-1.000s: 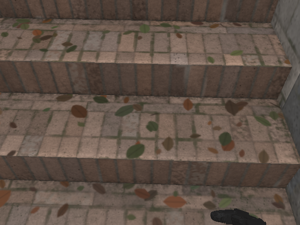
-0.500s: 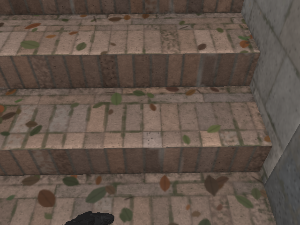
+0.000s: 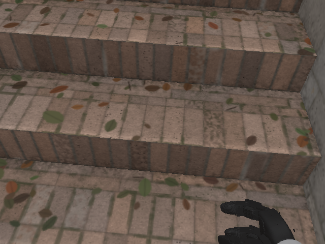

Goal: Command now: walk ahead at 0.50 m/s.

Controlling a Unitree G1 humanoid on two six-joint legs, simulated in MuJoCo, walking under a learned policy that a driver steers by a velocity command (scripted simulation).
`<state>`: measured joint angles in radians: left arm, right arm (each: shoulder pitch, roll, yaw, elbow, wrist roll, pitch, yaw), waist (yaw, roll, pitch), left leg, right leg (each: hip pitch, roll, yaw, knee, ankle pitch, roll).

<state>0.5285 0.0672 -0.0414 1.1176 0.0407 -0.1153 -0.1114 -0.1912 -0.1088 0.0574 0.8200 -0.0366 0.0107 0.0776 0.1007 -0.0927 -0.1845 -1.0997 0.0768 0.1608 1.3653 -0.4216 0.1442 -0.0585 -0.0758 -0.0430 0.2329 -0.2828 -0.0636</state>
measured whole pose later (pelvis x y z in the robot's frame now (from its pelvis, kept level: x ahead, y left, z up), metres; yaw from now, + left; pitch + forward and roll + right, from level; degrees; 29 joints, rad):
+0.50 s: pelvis +0.25 +0.03 +0.15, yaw +2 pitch +5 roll +0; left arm 0.06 0.10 -0.07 0.90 0.04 0.01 -0.06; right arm 0.49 -0.07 0.04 1.20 -0.12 -0.06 0.11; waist -0.03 -0.01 -0.11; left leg -0.10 -0.02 0.10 0.40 -0.39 0.06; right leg -1.45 -0.11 0.01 1.82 -0.01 -0.19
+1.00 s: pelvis +0.50 +0.02 +0.31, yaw +17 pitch +6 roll -3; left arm 0.50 0.07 -0.04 1.14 0.12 -0.10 -0.06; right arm 0.02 -0.13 -0.01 0.87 -0.01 -0.03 0.06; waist 0.06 0.02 -0.11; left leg -1.33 0.08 -0.09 2.00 -0.24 0.27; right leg -0.19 -0.04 -0.29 0.46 -0.35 -0.02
